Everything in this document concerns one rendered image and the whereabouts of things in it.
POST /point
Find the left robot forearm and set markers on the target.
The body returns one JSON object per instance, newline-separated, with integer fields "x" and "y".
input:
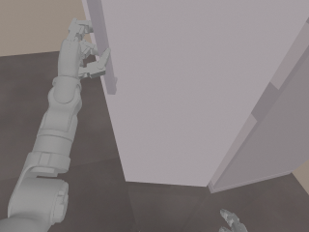
{"x": 51, "y": 152}

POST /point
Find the fridge door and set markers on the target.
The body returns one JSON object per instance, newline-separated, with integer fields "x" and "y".
{"x": 189, "y": 73}

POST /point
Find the robot right hand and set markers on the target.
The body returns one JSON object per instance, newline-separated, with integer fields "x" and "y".
{"x": 233, "y": 222}

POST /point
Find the robot left hand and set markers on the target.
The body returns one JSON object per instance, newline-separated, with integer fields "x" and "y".
{"x": 72, "y": 52}

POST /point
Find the handle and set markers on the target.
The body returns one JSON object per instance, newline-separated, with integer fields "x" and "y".
{"x": 100, "y": 33}

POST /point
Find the left robot upper arm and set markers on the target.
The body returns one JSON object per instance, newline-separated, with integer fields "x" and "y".
{"x": 38, "y": 204}

